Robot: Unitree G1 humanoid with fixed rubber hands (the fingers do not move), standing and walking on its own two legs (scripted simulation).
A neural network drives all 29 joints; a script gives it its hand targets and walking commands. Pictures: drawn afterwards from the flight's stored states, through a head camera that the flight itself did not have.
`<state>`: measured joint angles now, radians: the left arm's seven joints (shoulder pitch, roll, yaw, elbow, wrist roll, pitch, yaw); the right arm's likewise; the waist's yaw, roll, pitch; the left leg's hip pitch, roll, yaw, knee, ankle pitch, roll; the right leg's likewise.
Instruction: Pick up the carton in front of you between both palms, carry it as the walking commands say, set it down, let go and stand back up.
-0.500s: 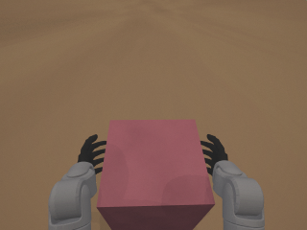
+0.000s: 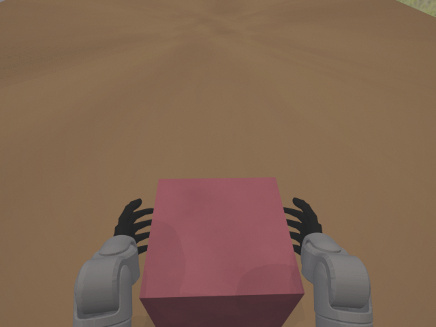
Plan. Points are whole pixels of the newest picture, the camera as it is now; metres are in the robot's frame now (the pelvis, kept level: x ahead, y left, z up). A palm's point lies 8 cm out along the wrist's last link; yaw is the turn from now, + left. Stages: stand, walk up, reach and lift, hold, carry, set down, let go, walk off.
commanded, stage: carry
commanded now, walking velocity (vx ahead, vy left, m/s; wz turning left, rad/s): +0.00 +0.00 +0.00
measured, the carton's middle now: (218, 262) +0.25 +0.00 +0.01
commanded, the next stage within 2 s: none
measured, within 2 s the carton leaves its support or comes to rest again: neither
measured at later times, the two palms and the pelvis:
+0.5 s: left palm (137, 260) +0.24 +0.14 +0.04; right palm (306, 257) +0.24 -0.15 +0.04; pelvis -0.04 -0.01 +0.00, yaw +0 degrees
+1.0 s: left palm (141, 257) +0.25 +0.14 +0.04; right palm (308, 254) +0.25 -0.16 +0.04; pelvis -0.04 -0.01 +0.00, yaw +0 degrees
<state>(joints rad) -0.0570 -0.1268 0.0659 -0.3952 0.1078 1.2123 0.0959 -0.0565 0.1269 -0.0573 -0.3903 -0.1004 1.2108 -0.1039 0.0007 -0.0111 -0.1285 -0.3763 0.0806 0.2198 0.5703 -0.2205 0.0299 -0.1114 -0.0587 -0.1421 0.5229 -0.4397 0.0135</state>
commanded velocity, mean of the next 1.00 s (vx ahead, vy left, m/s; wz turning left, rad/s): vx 0.00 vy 0.00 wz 0.00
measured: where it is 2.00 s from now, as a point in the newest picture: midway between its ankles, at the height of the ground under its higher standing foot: outside the picture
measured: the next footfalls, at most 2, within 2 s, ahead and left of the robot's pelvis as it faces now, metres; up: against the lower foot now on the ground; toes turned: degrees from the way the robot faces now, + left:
right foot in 1.98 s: +0.33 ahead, -0.13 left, +0.00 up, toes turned -6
